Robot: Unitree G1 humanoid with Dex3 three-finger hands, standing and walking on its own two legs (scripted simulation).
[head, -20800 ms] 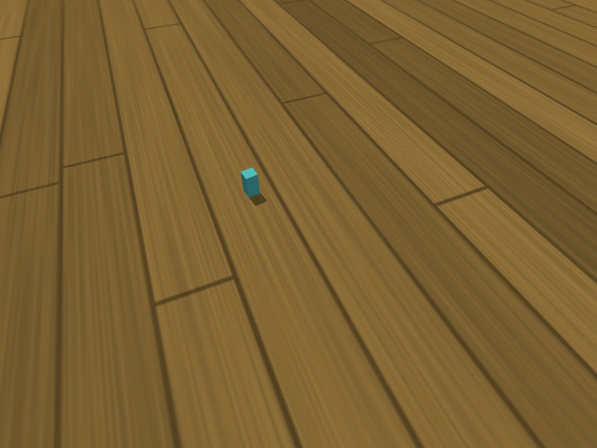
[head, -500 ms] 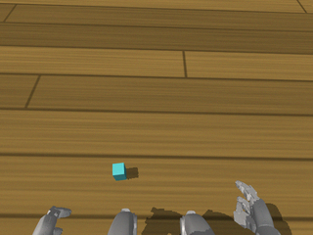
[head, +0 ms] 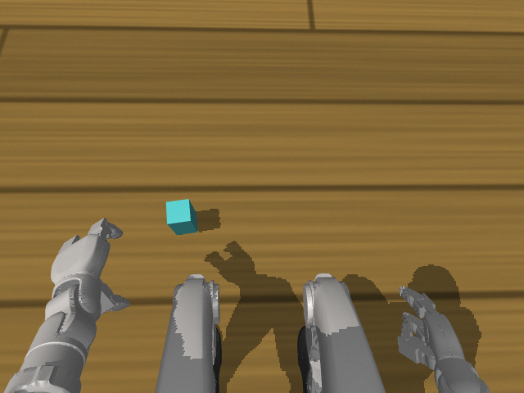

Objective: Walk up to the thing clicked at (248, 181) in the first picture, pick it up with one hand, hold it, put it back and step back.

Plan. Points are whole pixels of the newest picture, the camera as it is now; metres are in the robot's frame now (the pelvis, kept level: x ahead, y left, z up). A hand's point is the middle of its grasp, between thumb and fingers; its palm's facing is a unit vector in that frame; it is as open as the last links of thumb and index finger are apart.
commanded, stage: rise first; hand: left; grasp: from above
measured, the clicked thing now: (182, 217) +0.49 +0.22 -0.45
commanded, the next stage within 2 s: none
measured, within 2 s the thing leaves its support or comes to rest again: neither
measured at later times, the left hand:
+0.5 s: hand (136, 238) +0.39 +0.27 -0.26, palm faces -0.43 -0.08 -0.90, open 13.3 cm
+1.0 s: hand (150, 225) +0.43 +0.26 -0.31, palm faces -0.43 -0.05 -0.90, open 13.7 cm
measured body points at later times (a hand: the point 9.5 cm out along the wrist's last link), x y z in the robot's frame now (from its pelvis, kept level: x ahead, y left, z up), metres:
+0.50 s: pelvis -0.04 +0.00 -0.12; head +0.17 +0.04 +0.28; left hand +0.41 +0.27 -0.21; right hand +0.03 -0.28 -0.24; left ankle +0.07 +0.14 -0.48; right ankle +0.06 -0.14 -0.48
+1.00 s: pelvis -0.03 +0.01 -0.16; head +0.19 +0.04 +0.23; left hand +0.45 +0.26 -0.26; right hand +0.02 -0.27 -0.28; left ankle +0.07 +0.14 -0.48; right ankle +0.06 -0.14 -0.48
